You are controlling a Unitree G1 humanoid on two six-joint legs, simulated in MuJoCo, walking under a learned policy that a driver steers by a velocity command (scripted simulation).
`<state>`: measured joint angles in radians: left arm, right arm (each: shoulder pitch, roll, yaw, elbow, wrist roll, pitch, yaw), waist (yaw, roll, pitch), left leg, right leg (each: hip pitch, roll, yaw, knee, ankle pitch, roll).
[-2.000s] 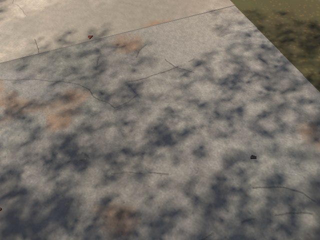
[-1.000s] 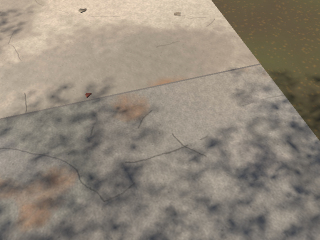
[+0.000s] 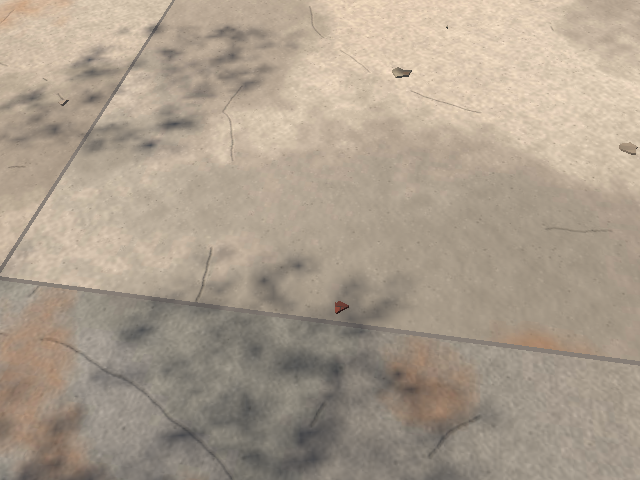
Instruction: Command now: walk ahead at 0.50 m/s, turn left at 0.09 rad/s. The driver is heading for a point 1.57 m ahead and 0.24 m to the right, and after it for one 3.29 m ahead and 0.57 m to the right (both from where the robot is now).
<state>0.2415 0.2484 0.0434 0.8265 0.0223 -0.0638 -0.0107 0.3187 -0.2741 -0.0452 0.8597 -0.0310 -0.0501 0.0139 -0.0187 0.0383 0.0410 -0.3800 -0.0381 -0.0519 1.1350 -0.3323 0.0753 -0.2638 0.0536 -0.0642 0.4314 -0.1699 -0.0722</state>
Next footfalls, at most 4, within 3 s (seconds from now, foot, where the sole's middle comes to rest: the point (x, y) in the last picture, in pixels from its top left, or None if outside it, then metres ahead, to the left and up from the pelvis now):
0.36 left None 0.35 0.12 -0.78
0.94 right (371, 403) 0.65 -0.07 -0.78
1.48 left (287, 294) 0.95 0.12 -0.78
2.02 right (378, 225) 1.17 -0.12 -0.78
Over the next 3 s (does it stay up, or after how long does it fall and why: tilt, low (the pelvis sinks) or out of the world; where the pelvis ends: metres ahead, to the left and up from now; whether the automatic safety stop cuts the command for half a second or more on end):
stays up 1.52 -0.24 0.01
